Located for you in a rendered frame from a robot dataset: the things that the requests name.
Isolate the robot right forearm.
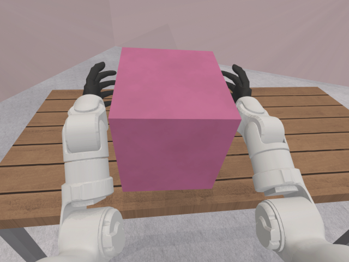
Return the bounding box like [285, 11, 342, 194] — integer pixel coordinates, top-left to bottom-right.
[235, 97, 325, 236]

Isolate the right robot upper arm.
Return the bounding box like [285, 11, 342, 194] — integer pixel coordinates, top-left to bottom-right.
[255, 196, 349, 262]

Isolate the robot left forearm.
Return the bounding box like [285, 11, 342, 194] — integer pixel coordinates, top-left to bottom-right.
[58, 94, 114, 250]

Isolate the left robot upper arm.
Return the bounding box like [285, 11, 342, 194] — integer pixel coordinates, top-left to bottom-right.
[36, 206, 125, 262]

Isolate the robot left hand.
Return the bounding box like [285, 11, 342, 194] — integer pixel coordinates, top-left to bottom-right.
[83, 62, 117, 107]

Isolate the carton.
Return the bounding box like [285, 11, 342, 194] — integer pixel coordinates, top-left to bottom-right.
[108, 47, 242, 192]

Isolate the table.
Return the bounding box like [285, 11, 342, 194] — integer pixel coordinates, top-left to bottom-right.
[0, 87, 349, 262]

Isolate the robot right hand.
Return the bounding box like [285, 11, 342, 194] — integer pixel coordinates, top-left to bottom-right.
[221, 64, 252, 103]

